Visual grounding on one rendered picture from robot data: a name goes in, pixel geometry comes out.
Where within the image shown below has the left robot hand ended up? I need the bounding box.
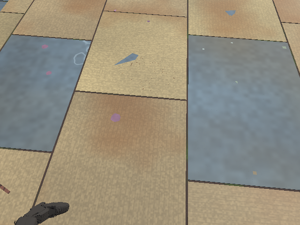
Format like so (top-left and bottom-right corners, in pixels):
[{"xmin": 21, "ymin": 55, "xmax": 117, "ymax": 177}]
[{"xmin": 14, "ymin": 202, "xmax": 69, "ymax": 225}]

